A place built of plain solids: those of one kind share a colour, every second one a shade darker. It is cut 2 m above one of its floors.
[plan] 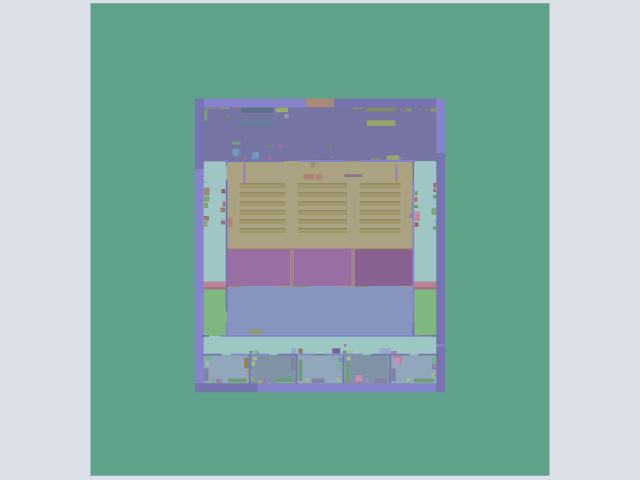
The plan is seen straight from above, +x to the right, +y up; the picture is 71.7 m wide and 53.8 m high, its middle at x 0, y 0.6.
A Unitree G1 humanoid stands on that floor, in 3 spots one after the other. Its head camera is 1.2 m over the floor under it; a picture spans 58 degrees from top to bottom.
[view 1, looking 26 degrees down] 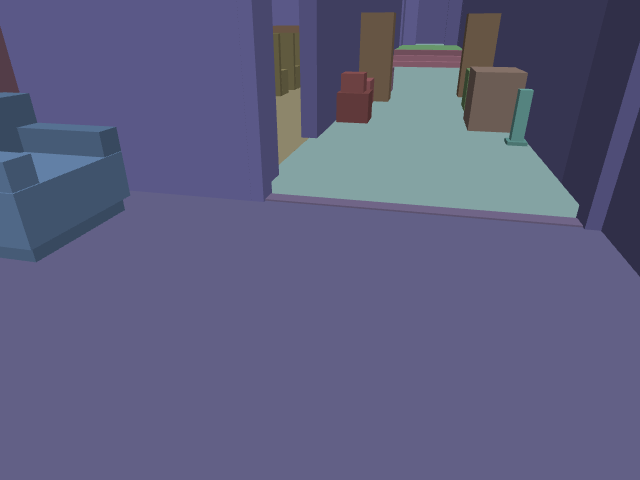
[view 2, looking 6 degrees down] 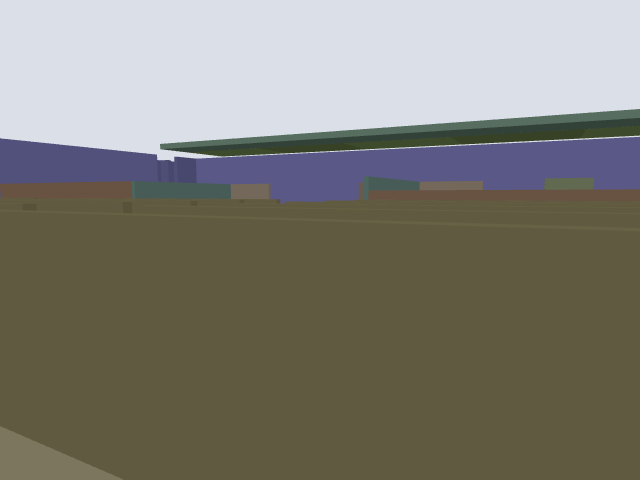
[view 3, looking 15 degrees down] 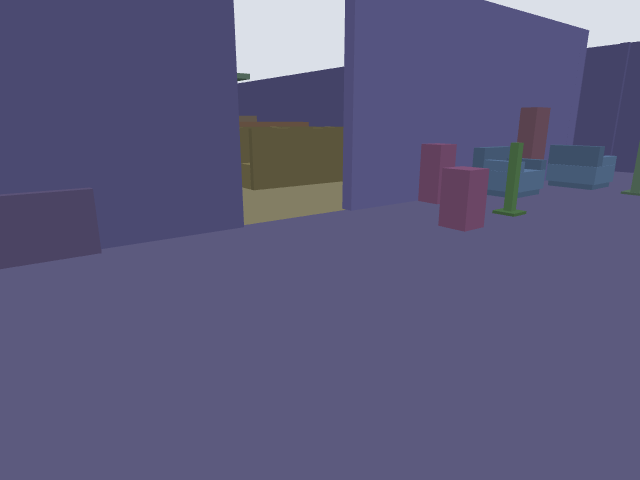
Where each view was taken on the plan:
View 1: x -11.80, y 12.51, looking -77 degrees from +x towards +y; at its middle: floor_foyer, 2.74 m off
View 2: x -6.42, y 8.11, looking -63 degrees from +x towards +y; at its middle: seats_parterre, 1.30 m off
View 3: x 0.00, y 14.15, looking -127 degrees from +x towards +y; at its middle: floor_foyer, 4.64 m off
